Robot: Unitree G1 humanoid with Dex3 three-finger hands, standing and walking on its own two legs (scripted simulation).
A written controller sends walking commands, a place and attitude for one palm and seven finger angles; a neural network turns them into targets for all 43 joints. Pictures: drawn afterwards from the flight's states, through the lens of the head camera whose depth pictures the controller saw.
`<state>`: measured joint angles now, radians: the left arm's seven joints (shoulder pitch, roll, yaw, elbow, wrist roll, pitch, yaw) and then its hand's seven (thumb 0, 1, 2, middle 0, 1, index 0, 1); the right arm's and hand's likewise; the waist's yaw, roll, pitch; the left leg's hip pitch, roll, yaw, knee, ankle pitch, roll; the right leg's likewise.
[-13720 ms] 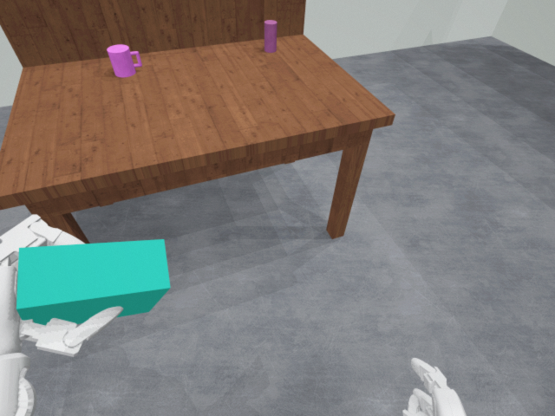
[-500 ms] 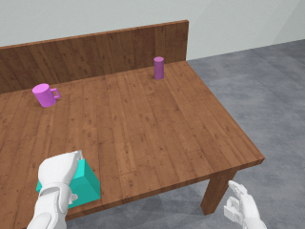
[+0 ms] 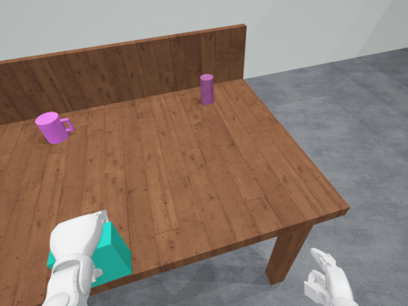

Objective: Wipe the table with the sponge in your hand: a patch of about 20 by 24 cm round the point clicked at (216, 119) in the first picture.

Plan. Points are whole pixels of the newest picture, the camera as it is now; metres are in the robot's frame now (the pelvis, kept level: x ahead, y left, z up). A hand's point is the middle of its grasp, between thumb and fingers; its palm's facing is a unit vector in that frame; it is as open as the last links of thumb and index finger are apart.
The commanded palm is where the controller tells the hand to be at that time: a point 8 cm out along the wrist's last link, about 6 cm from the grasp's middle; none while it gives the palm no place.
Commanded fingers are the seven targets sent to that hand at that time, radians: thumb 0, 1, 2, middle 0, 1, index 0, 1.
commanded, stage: lower the sponge onto the table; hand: left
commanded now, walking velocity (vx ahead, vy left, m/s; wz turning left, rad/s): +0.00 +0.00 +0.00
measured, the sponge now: (98, 262) +0.20 +0.27 -0.05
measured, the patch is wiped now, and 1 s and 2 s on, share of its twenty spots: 0.00 0.10 0.40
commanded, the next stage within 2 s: wipe forward along the first lane in 0.28 s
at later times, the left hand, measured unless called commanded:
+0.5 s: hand (92, 243) +0.22 +0.28 -0.01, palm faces -0.08 -0.07 -0.99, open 9.5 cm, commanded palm +0.21 +0.27 +0.04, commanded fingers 0.00 0.10 1.30 -1.20 -1.60 -1.20 -1.60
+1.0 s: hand (93, 219) +0.27 +0.31 -0.01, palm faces -0.11 -0.01 -0.99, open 9.5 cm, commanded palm +0.26 +0.30 +0.02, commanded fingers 0.00 0.10 1.30 -1.20 -1.60 -1.20 -1.60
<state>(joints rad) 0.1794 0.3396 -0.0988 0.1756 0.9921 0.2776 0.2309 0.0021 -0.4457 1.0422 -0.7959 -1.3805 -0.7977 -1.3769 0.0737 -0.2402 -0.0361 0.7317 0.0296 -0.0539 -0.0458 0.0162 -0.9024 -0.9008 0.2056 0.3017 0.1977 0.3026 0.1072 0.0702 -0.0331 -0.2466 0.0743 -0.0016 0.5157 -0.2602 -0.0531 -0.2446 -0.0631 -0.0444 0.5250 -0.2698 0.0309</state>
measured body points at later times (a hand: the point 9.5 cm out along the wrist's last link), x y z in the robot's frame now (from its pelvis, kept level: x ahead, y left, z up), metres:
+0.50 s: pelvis -0.01 +0.00 -0.01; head -0.01 -0.03 +0.44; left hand +0.22 +0.28 +0.04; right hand +0.21 -0.22 -0.11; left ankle +0.01 +0.16 -0.73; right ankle +0.00 -0.14 -0.73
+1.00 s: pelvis -0.02 -0.01 -0.02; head +0.01 -0.04 +0.43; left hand +0.27 +0.30 +0.04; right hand +0.14 -0.27 -0.14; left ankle +0.01 +0.16 -0.73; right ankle +0.00 -0.14 -0.73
